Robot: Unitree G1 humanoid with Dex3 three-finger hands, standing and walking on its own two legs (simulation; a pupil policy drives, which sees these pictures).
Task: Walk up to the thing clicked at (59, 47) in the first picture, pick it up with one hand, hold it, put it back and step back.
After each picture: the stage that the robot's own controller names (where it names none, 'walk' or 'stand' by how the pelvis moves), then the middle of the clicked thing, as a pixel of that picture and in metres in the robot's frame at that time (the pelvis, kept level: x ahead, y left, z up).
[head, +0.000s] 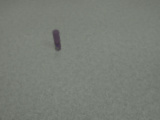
stand; (57, 40) +1.32 +0.27 -0.66
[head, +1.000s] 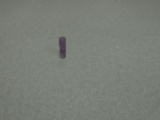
walk; (62, 48) +1.21 +0.14 -0.64
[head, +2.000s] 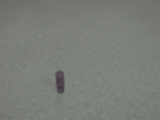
walk; (60, 82) +0.78 +0.15 -0.65
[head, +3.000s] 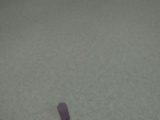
walk; (64, 114) +0.52 +0.20 -0.63
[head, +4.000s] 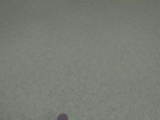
stand; out of the picture +0.43 +0.14 -0.65
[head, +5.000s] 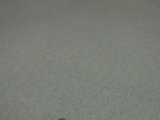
stand; out of the picture +0.40 +0.14 -0.65
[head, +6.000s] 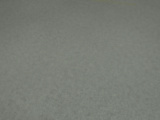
stand; out of the picture +0.38 +0.15 -0.65
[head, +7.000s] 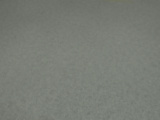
stand; out of the picture +0.38 +0.15 -0.66
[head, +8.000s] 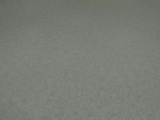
stand; out of the picture +0.38 +0.15 -0.66
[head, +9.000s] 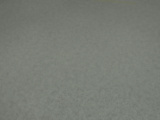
stand; out of the picture +0.37 +0.15 -0.66
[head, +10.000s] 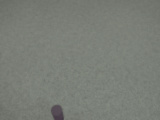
go down; (58, 115) +0.39 +0.15 -0.63
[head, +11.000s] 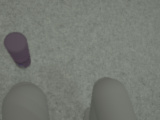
go down; (20, 53) +0.45 +0.21 -0.24
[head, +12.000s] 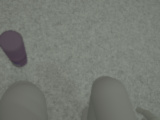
close in; (16, 52) +0.44 +0.22 -0.23
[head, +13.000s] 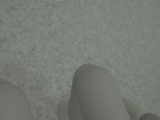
close; out of the picture +0.43 +0.26 -0.16
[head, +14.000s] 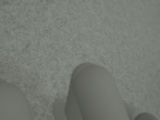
lift; out of the picture +0.42 +0.27 -0.16
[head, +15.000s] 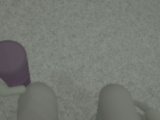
lift; (15, 72) +0.33 +0.22 -0.02
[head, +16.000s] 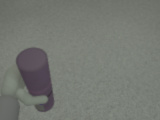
hold; (39, 85) +0.31 +0.14 +0.08
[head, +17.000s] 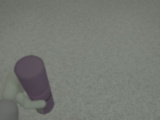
hold; (38, 89) +0.31 +0.15 +0.04
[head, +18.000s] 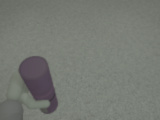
crouch; (42, 89) +0.31 +0.14 +0.04
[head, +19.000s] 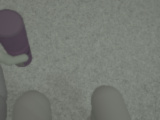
crouch; (16, 45) +0.45 +0.18 -0.04
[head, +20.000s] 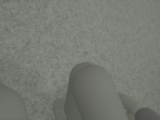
lower; out of the picture +0.42 +0.28 -0.17
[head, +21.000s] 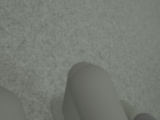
lower; out of the picture +0.43 +0.29 -0.17
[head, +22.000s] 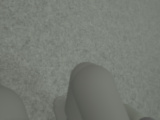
lower; out of the picture +0.42 +0.28 -0.16
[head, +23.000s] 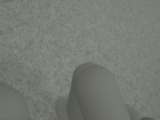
lower; out of the picture +0.41 +0.29 -0.16
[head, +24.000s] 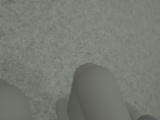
loosen; out of the picture +0.40 +0.25 -0.17
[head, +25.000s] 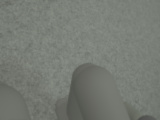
withdraw; out of the picture +0.41 +0.26 -0.17
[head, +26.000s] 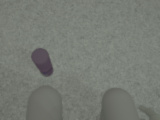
walk; (44, 64) +0.44 +0.19 -0.32
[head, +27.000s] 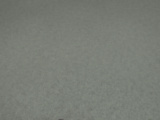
stand; out of the picture +0.37 +0.14 -0.59
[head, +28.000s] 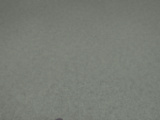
stand; out of the picture +0.38 +0.15 -0.60
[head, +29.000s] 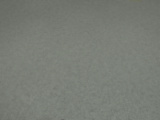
stand; out of the picture +0.37 +0.14 -0.64
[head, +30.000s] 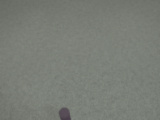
walk; (65, 118) +0.41 +0.13 -0.64
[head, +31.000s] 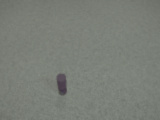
walk; (62, 85) +0.63 +0.14 -0.64
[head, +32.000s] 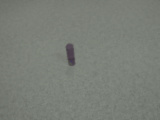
walk; (70, 55) +0.99 +0.18 -0.63
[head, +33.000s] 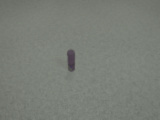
stand; (71, 61) +1.03 +0.12 -0.65
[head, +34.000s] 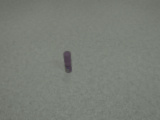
stand; (67, 62) +1.02 +0.15 -0.66
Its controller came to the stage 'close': yes
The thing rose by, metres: 0.68
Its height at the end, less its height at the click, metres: +0.00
